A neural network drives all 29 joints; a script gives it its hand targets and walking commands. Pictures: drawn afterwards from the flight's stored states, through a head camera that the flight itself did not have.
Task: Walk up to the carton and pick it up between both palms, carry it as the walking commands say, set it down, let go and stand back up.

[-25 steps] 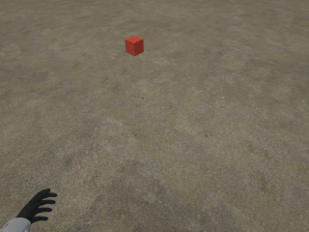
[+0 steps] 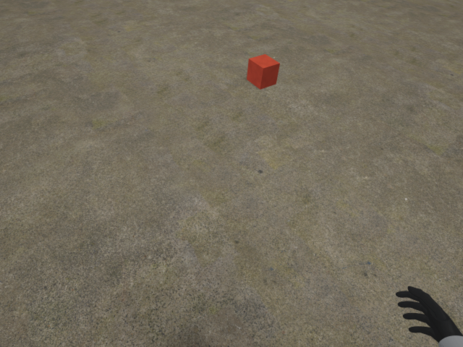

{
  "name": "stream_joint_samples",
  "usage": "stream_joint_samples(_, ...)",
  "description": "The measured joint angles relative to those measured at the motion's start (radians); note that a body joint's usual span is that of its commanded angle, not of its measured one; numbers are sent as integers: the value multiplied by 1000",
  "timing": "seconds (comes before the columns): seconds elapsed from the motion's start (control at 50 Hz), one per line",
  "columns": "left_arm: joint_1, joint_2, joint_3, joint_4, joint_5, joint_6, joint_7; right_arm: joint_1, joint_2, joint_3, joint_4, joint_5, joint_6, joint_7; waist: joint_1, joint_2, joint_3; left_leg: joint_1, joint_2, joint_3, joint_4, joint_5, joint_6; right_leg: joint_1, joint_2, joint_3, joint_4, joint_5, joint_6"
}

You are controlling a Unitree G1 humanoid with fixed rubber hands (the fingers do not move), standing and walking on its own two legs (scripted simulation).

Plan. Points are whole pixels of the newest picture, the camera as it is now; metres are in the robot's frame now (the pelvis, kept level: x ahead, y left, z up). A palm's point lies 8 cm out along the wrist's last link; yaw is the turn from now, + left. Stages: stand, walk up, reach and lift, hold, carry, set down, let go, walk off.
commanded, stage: walk up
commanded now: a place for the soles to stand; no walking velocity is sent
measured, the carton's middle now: (262, 71) +2.30 -0.05 -0.66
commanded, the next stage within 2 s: none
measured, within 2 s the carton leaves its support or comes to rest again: neither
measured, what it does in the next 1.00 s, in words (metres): walks ahead: right foot, then left foot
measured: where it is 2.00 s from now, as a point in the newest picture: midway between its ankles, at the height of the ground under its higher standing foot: (253, 176)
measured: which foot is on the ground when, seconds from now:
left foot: down 0.00-0.44, up 0.46-0.84, down 0.86-1.00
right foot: up 0.00-0.40, down 0.42-0.88, up 0.90-1.00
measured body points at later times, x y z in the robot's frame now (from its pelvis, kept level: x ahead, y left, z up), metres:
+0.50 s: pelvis +0.33 -0.04 +0.00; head +0.36 -0.05 +0.45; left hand +0.58 +0.27 -0.04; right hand +0.34 -0.39 -0.10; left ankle +0.17 +0.10 -0.65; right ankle +0.43 -0.13 -0.72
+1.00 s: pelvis +0.63 +0.00 +0.01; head +0.65 +0.02 +0.46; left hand +0.69 +0.34 -0.10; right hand +0.81 -0.32 -0.04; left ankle +0.70 +0.09 -0.72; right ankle +0.55 -0.14 -0.65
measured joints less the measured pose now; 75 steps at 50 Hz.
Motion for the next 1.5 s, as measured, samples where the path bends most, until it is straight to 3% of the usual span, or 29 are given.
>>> stream_joint_samples(0.04,-26,-14,-15,-11,-7,-1,2,26,20,2,0,20,-5,-19,-17,-29,7,45,-17,15,-1,-57,1,-151,12,88,276,71,-16)
stream_joint_samples(0.1,-51,-30,-23,-25,-9,-6,-9,94,38,10,9,26,-15,-42,-50,-66,1,156,-37,45,-96,-75,-5,-320,-4,125,358,171,-6)
stream_joint_samples(0.18,-93,-44,-14,-27,4,14,-36,194,29,11,27,20,-33,-49,-98,-79,1,299,-56,67,-215,-97,-5,-460,-33,128,201,257,33)
stream_joint_samples(0.24,-146,-46,-7,-26,11,24,-52,257,14,9,41,19,-36,-46,-131,-76,9,394,-67,72,-279,-123,-15,-505,-43,114,20,348,39)
stream_joint_samples(0.32,-240,-56,0,-29,9,32,-65,317,-2,8,65,18,-30,-48,-167,-57,16,503,-68,66,-317,-187,-37,-493,-19,76,-165,452,17)
stream_joint_samples(0.38,-304,-70,0,-44,7,35,-64,349,-11,8,79,15,-22,-60,-189,-32,10,565,-52,53,-300,-265,-61,-439,19,40,-221,425,-9)
stream_joint_samples(0.42,-335,-69,2,-62,8,28,-56,369,-12,9,80,9,-17,-71,-198,-18,8,564,-27,42,-187,-356,-69,-367,50,17,-261,375,-34)
stream_joint_samples(0.46,-344,-76,15,-84,12,15,-36,345,2,18,78,15,-12,-81,-186,10,32,443,10,-4,144,-380,-33,-369,79,2,-176,345,-39)
stream_joint_samples(0.5,-314,-81,16,-98,2,7,-20,312,22,35,69,23,-12,-87,-177,23,50,297,-2,-84,435,-338,-11,-331,86,-9,-150,290,-39)
stream_joint_samples(0.54,-264,-88,15,-97,-3,1,-9,286,32,44,59,21,-15,-84,-156,41,52,177,10,-113,523,-273,-12,-266,96,-22,-190,270,-34)
stream_joint_samples(0.6,-175,-88,16,-85,-5,-9,-4,253,33,43,48,9,-6,-64,-115,65,43,28,51,-120,456,-197,-38,-174,114,-38,-268,252,-35)
stream_joint_samples(0.7,-37,-66,22,-67,1,-20,-9,171,20,30,34,-4,22,-26,-53,76,38,-94,86,-82,164,-30,-62,-31,134,-45,-387,224,-21)
stream_joint_samples(0.78,36,-49,18,-44,5,-14,-4,84,23,23,22,4,30,-13,-16,69,37,-83,59,-63,4,74,-49,66,136,-39,-419,164,-1)
stream_joint_samples(0.86,76,-35,9,-32,6,-2,10,26,33,24,-3,0,23,-13,4,39,24,23,8,-27,-85,4,-14,121,106,-27,-344,42,24)
stream_joint_samples(0.9,63,-39,-1,-36,-5,8,18,14,38,15,-20,-15,11,-27,-3,10,37,34,-24,-10,-42,21,5,32,68,4,-81,-13,6)
stream_joint_samples(0.94,43,-50,-16,-49,-10,9,23,27,50,13,-35,5,6,-41,-11,-12,41,55,-37,6,-11,-35,11,-113,76,84,218,22,-9)
stream_joint_samples(1.0,20,-59,-24,-63,-8,0,14,81,60,19,-35,20,-2,-59,-35,-44,32,141,-52,35,-71,-69,9,-281,47,120,359,97,-7)
stream_joint_samples(1.1,-32,-62,-11,-63,11,20,-21,193,40,16,-12,15,-20,-62,-91,-58,24,281,-68,61,-175,-102,10,-439,-24,121,171,193,30)
stream_joint_samples(1.16,-84,-59,2,-54,17,29,-37,253,20,11,5,16,-22,-57,-125,-55,27,354,-74,65,-213,-132,-1,-474,-45,110,14,297,32)
stream_joint_samples(1.24,-166,-59,14,-48,14,34,-49,311,2,11,31,16,-15,-56,-161,-41,27,436,-69,60,-222,-197,-26,-453,-30,81,-134,394,19)
stream_joint_samples(1.32,-233,-65,16,-68,13,28,-43,354,-7,13,45,13,-7,-69,-184,-14,15,480,-39,42,-142,-312,-59,-351,24,38,-220,334,-13)
stream_joint_samples(1.36,-255,-67,23,-91,17,12,-26,352,0,20,48,15,-3,-77,-178,4,31,400,-9,11,99,-369,-39,-332,52,30,-191,345,-26)
stream_joint_samples(1.42,-233,-82,18,-116,3,3,-3,317,19,40,48,22,1,-87,-158,30,54,214,-23,-88,469,-331,-13,-290,68,11,-152,272,-21)
stream_joint_samples(1.46,-195,-91,15,-115,-1,2,5,299,25,45,46,19,0,-83,-138,48,52,120,-4,-102,502,-282,-21,-235,78,-3,-193,257,-18)
stream_joint_samples(1.5,-151,-92,13,-110,0,0,6,282,28,43,45,11,3,-71,-116,58,45,47,22,-102,434,-243,-38,-186,86,-16,-236,250,-18)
